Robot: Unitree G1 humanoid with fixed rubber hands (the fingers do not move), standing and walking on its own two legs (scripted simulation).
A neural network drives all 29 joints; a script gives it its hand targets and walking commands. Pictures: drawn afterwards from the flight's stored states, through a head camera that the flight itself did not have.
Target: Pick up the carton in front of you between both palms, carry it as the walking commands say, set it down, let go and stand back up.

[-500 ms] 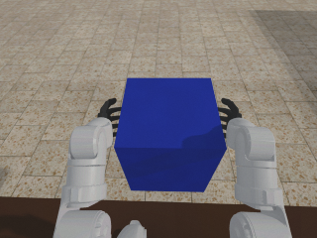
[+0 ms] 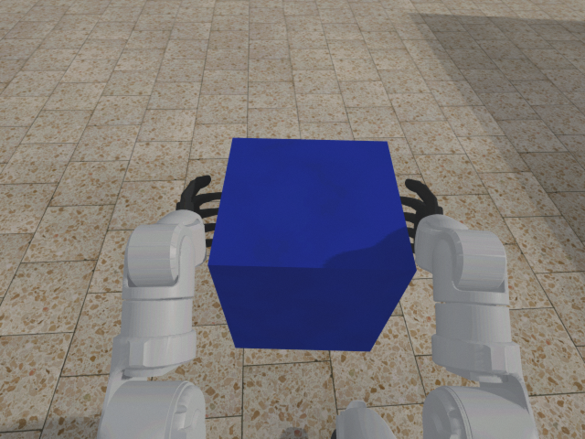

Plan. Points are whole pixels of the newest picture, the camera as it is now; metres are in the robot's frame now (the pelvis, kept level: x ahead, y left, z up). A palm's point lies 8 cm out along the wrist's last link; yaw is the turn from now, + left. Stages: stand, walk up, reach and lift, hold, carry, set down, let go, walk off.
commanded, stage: carry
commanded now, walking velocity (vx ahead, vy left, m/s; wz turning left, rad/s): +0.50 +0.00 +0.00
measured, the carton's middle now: (306, 251) +0.38 -0.02 +0.04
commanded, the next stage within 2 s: none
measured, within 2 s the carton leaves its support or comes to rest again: neither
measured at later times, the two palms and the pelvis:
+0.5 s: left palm (215, 118) +0.63 +0.13 +0.09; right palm (379, 116) +0.65 -0.16 +0.08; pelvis +0.30 -0.03 -0.01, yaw +2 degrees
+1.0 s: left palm (216, 53) +0.87 +0.16 +0.09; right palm (351, 55) +0.87 -0.14 +0.09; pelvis +0.61 +0.01 +0.00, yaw -1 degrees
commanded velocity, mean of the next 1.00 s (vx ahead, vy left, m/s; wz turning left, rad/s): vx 0.50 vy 0.00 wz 0.00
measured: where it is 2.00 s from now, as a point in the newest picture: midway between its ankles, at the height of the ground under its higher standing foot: (279, 198)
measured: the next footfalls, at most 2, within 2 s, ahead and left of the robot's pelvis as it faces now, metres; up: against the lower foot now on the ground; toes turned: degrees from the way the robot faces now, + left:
right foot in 0.16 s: +0.30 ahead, -0.09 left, -0.01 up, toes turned -4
left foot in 0.68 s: +0.58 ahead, +0.10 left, -0.01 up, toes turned +9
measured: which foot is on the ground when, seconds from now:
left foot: down 0.00-0.18, up 0.20-0.66, down 0.68-1.00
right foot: up 0.00-0.14, down 0.16-0.70, up 0.72-1.00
